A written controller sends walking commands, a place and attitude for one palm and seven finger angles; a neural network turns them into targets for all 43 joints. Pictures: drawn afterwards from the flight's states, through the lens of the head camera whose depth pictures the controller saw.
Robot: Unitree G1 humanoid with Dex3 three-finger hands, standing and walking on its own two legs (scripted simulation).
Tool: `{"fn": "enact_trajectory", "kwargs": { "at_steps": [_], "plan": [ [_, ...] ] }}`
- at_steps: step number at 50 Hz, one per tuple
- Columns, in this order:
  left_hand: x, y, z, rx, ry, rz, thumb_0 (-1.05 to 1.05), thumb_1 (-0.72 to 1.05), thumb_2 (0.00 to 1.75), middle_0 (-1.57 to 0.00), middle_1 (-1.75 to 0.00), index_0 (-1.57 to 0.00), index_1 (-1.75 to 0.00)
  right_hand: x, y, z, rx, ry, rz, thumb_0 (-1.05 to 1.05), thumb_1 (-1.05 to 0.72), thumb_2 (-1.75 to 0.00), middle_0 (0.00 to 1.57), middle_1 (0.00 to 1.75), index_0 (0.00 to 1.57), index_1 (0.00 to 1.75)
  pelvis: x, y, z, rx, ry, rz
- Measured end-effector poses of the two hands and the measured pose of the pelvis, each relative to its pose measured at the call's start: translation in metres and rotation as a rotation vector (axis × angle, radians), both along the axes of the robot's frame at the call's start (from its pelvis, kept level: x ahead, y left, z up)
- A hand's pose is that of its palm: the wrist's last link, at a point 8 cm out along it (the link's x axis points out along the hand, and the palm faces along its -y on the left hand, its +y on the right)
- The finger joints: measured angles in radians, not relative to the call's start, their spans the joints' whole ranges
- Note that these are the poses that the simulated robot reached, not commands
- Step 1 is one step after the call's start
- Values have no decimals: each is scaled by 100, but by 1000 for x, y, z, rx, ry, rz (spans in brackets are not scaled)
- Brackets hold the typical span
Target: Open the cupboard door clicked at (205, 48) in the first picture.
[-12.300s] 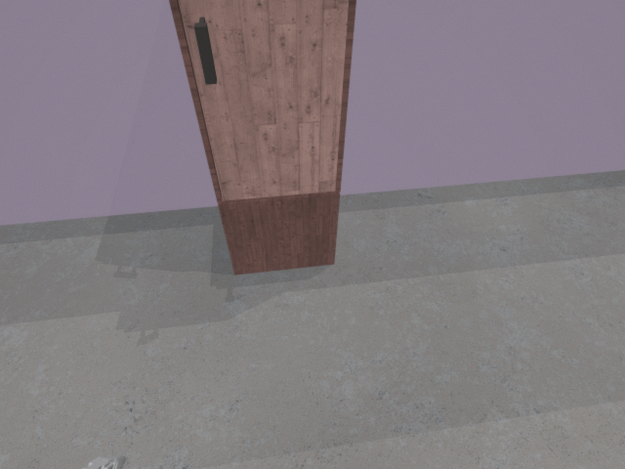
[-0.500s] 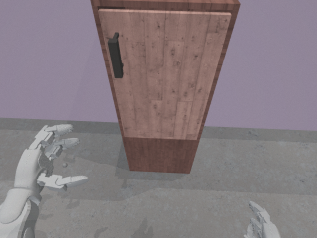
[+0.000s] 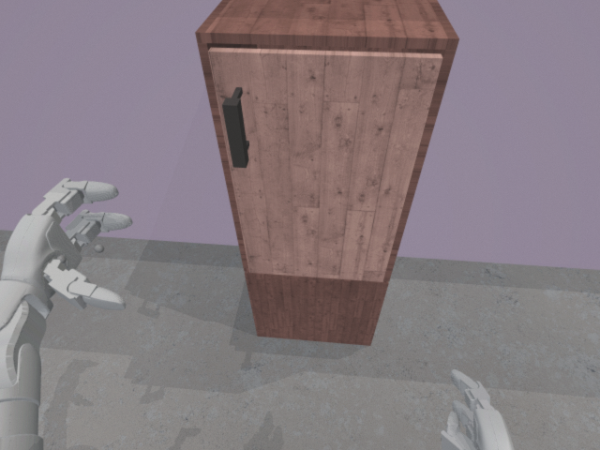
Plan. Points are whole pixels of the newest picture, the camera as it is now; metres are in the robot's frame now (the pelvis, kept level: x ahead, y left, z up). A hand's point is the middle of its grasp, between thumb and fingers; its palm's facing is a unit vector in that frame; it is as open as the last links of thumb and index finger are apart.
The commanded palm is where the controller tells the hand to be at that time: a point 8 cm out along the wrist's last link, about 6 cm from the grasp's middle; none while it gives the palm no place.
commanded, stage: raise the hand with hooked fingers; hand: left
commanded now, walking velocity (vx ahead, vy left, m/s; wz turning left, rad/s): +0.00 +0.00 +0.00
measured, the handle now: (239, 127) +0.59 +0.17 +0.14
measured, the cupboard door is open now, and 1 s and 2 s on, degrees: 0 0 0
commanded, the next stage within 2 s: move the hooked fingers beside the handle in 0.54 s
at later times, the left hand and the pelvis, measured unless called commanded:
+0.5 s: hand (110, 237) +0.30 +0.26 +0.16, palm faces +0.07 -1.00 -0.04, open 13.9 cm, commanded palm +0.27 +0.31 +0.16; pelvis +0.00 -0.01 +0.00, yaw -1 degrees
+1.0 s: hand (144, 205) +0.36 +0.25 +0.16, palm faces +0.01 -1.00 -0.01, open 14.0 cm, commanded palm +0.34 +0.30 +0.16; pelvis +0.00 +0.00 +0.00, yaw -1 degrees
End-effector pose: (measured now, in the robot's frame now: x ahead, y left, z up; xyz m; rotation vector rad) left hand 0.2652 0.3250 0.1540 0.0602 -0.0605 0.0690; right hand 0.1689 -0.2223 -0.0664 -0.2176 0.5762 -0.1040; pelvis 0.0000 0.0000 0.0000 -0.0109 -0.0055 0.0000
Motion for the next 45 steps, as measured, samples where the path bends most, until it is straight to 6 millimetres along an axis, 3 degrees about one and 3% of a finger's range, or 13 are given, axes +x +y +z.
{"fn": "enact_trajectory", "kwargs": {
  "at_steps": [6,15,35,40,45],
  "plan": [
    [13,4,14,-1,0,-7,-1,-50,30,-30,-120,-30,-120,-8,-12,-1,-8,23,-29,1,-90,-90,20,30,20,30,1,-2,2,4,-1,-5],
    [16,-8,2,-21,34,-25,-1,-50,30,-30,-120,-30,-120,-13,-25,0,-15,30,-55,1,-90,-90,20,30,20,30,3,-5,3,8,6,-18],
    [15,-7,4,-28,31,-7,-1,-50,30,-30,-120,-30,-120,0,-15,1,4,14,-36,1,-90,-90,20,30,20,30,4,-7,3,8,2,-11],
    [27,-3,1,-41,42,8,-1,-50,30,-30,-120,-30,-120,-3,-16,-2,-13,38,-35,1,-90,-90,20,30,20,30,1,-7,2,6,6,-1],
    [51,-15,3,-40,38,-32,-1,-50,30,-30,-120,-30,-120,-11,-19,-6,-27,66,-48,1,-90,-90,20,30,20,30,0,-5,2,4,17,2]
  ]
}}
